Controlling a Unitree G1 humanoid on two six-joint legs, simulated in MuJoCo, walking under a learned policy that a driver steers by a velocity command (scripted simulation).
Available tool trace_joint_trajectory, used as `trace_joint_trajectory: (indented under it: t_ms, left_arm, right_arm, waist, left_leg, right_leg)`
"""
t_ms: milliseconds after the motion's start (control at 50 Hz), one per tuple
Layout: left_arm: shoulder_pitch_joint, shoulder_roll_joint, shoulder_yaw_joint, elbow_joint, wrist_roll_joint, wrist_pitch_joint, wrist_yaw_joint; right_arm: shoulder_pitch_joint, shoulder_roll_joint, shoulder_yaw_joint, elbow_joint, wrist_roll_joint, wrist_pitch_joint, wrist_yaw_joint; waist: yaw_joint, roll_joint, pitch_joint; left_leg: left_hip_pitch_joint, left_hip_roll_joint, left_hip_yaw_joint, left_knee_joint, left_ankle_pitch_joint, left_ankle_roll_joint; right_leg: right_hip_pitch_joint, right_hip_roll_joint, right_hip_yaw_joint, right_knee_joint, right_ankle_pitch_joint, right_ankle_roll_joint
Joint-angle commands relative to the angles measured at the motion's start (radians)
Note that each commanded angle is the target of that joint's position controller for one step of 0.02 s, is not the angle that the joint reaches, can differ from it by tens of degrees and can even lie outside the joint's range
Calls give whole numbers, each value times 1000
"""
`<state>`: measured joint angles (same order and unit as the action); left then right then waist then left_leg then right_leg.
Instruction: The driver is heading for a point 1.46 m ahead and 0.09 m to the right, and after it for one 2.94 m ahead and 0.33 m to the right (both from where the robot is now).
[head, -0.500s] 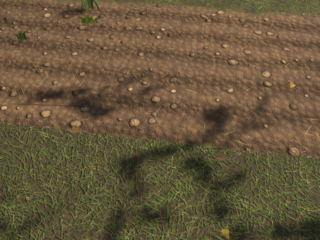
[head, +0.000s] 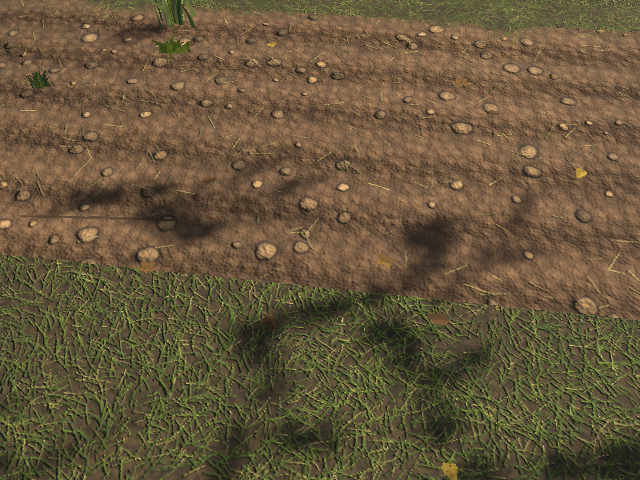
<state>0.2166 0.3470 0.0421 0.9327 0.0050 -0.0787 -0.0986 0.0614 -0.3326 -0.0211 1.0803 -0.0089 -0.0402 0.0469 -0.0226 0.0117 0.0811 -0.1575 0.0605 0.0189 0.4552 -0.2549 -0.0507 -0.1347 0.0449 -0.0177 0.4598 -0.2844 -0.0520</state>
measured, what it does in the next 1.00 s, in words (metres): walks ahead: left foot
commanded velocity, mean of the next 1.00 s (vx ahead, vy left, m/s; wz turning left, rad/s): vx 0.24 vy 0.00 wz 0.00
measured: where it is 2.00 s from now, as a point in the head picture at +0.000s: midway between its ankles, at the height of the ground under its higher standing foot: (321, 336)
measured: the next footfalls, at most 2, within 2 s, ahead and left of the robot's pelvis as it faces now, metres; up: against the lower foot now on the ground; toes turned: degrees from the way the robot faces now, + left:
left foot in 0.62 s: +0.14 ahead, +0.17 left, +0.00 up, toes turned +2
right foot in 1.22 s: +0.56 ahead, -0.10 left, -0.18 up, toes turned -2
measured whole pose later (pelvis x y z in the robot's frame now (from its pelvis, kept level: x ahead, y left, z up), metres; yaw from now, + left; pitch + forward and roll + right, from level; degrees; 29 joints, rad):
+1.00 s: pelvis +0.23 +0.08 -0.02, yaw +1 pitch +0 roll +3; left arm 0.12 0.22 -0.02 0.85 0.10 -0.07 -0.05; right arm 0.57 -0.15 0.03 1.06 -0.11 -0.13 -0.01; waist -0.11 -0.06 0.01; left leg 0.00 -0.10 0.04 0.46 -0.45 0.06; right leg -0.65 -0.12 0.08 0.67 0.35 -0.03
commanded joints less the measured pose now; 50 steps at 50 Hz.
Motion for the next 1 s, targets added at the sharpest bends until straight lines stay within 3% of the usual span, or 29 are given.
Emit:
trace_joint_trajectory:
  t_ms: [20, 300, 320, 360, 400, 420, 440, 500, 540, 560, 600, 620, 640, 660, 680, 700, 720, 760, 780, 800, 840, 860, 880, 900, 920, 940, 960, 980, 1000]
  left_arm:
    - [28, 157, 33, -32, -2, -9, 2]
    - [62, 147, 27, -1, -2, -7, -1]
    - [95, 158, 33, 10, 2, -4, 3]
    - [198, 227, 68, 37, 39, -1, 30]
    - [265, 157, 53, 49, 48, -7, 73]
    - [271, 97, 32, 44, 48, -9, 91]
    - [260, 72, 21, 36, 49, -13, 109]
    - [172, 93, 13, 3, 39, -17, 136]
    - [132, 136, 15, 0, 39, -2, 116]
    - [122, 144, 14, 4, 53, 5, 98]
    - [94, 140, 10, 9, 68, 13, 74]
    - [110, 108, 0, 27, 77, 10, 64]
    - [146, 2, -26, 24, 82, -1, 50]
    - [99, -55, -39, -31, 83, -25, 40]
    - [27, -12, -24, -36, 70, -47, 56]
    - [47, 8, -25, -16, 73, -56, 73]
    - [75, 24, -16, -5, 78, -57, 84]
    - [71, -37, -30, -19, 83, -38, 89]
    - [56, -30, -27, -28, 87, -27, 80]
    - [22, -34, -28, -46, 79, -19, 72]
    - [-46, -75, -42, -77, 79, -4, 50]
    - [48, -87, -49, -48, 95, -4, 27]
    - [66, -82, -50, -52, 100, -6, 13]
    - [31, -64, -46, -79, 115, -4, 12]
    - [-81, -55, -46, -125, 107, -7, 30]
    - [-146, -61, -48, -153, 97, -7, 48]
    - [-201, -83, -55, -170, 94, -6, 58]
    - [-225, -85, -62, -163, 88, -6, 58]
    - [-242, -130, -74, -174, 92, 1, 56]
  right_arm:
    - [-26, -142, -22, -33, 1, -9, -3]
    - [-3, -139, -17, -9, 0, -6, -3]
    - [17, -146, -20, -1, -5, -3, -6]
    - [-3, -177, -41, -22, -36, -5, -26]
    - [-55, -102, -25, -60, -60, -27, -46]
    - [-77, -74, -17, -73, -69, -39, -53]
    - [-89, -64, -15, -89, -69, -48, -55]
    - [-60, -56, -15, -110, -74, -56, -43]
    - [-6, -37, -13, -92, -55, -61, -21]
    - [14, -25, -9, -90, -39, -70, -10]
    - [140, -73, -23, -70, -27, -96, -2]
    - [213, -107, -34, -60, -31, -116, -6]
    - [379, -186, -54, -37, -50, -130, -24]
    - [567, -223, -57, -18, -74, -130, -26]
    - [505, -161, -47, -29, -83, -132, -22]
    - [385, -107, -39, -60, -63, -122, -24]
    - [330, -53, -22, -89, -57, -107, -27]
    - [275, 12, 3, -116, -65, -97, -38]
    - [278, 52, 19, -126, -66, -93, -45]
    - [306, 46, 17, -119, -63, -98, -48]
    - [349, 27, 13, -112, -83, -97, -33]
    - [361, 13, 4, -109, -123, -88, -31]
    - [368, 20, 5, -110, -130, -86, -20]
    - [418, 30, 7, -110, -120, -95, -27]
    - [515, 62, 21, -50, -116, -102, -45]
    - [613, 73, 25, -16, -104, -101, -60]
    - [714, 93, 30, 22, -106, -97, -69]
    - [713, 96, 35, 15, -91, -93, -70]
    - [697, 109, 48, 6, -91, -81, -50]
  waist:
    - [1, -9, -67]
    - [5, -8, -55]
    - [13, -15, -51]
    - [75, -94, 18]
    - [115, -157, 97]
    - [125, -152, 100]
    - [127, -137, 77]
    - [78, -73, 74]
    - [25, -74, 97]
    - [15, -92, 96]
    - [-40, -68, 64]
    - [-68, -36, 30]
    - [-105, 141, -85]
    - [-176, 264, -109]
    - [-164, 132, 55]
    - [-101, 60, 49]
    - [-67, 5, 36]
    - [4, 14, 79]
    - [13, 3, 74]
    - [7, 34, 67]
    - [-1, 29, 44]
    - [18, 40, 33]
    - [25, 34, 28]
    - [-8, 10, 23]
    - [-49, -2, 55]
    - [-93, -6, 43]
    - [-128, 6, 48]
    - [-139, -28, 39]
    - [-129, 16, 40]
  left_leg:
    - [-25, 5, -1, -43, 157, 23]
    - [-34, 5, 4, -32, 145, 24]
    - [-43, -1, 8, -32, 65, 28]
    - [-188, -30, 21, 70, -196, 52]
    - [-391, -4, -17, 183, -193, 84]
    - [-433, 23, -60, 255, -216, 99]
    - [-454, 33, -82, 322, -259, 109]
    - [-322, 5, -23, 249, -215, 107]
    - [-52, -46, 55, 102, -11, 91]
    - [58, -64, 56, 97, 92, 82]
    - [189, -80, 39, 47, 65, 79]
    - [246, -42, -8, 17, 80, 87]
    - [389, 123, -269, -73, 76, 208]
    - [510, 296, -703, -238, -29, 389]
    - [439, 298, -660, -281, -145, 386]
    - [366, 274, -536, -282, -231, 349]
    - [294, 249, -466, -297, -183, 343]
    - [135, 200, -325, -335, 16, 309]
    - [86, 171, -264, -362, 73, 295]
    - [83, 156, -222, -377, 118, 294]
    - [-3, 106, -129, -357, 163, 292]
    - [-97, 80, -88, -285, 209, 277]
    - [-151, 82, -78, -253, 234, 288]
    - [-78, 76, -88, -207, 178, 305]
    - [179, 158, -196, -137, 150, 308]
    - [367, 185, -228, -76, 155, 312]
    - [454, 202, -256, -32, 160, 315]
    - [357, 127, -189, 23, 104, 279]
    - [80, 68, -139, -13, 60, 274]
  right_leg:
    - [34, -82, 92, -71, 281, -17]
    - [28, -77, 93, -65, 271, -10]
    - [33, -83, 107, -94, 148, -24]
    - [59, -173, 253, -209, -327, -136]
    - [156, -366, 495, -323, -462, -249]
    - [185, -413, 536, -349, -411, -263]
    - [221, -424, 526, -368, -361, -255]
    - [152, -315, 317, -361, -271, -167]
    - [-60, -244, 190, -343, -256, -143]
    - [-157, -238, 175, -328, -251, -147]
    - [-218, -230, 164, -210, -234, -153]
    - [-236, -192, 135, -55, -172, -133]
    - [-327, -67, 46, 278, -181, -60]
    - [-568, 31, 121, 556, -351, -18]
    - [-730, -4, 214, 697, -266, -45]
    - [-706, -66, 169, 767, -184, -54]
    - [-650, -100, 135, 762, -125, -62]
    - [-541, -162, 131, 675, -29, -61]
    - [-501, -167, 117, 590, 14, -51]
    - [-492, -167, 97, 512, 49, -37]
    - [-419, -145, 29, 429, 170, -6]
    - [-336, -124, 27, 553, 280, 2]
    - [-326, -124, 24, 569, 333, 7]
    - [-425, -135, 49, 497, 422, 11]
    - [-712, -200, 185, 361, 541, 19]
    - [-888, -212, 198, 247, 596, 35]
    - [-987, -214, 188, 201, 608, 46]
    - [-881, -219, 156, 36, 772, 34]
    - [-610, -170, 50, 36, 849, 16]
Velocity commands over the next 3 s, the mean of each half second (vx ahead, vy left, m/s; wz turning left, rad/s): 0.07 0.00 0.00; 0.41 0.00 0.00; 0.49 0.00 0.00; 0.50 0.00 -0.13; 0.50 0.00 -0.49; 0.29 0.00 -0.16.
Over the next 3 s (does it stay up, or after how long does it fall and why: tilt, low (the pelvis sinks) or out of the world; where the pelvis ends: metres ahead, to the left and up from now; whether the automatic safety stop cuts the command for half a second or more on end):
stays up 1.38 -0.02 -0.18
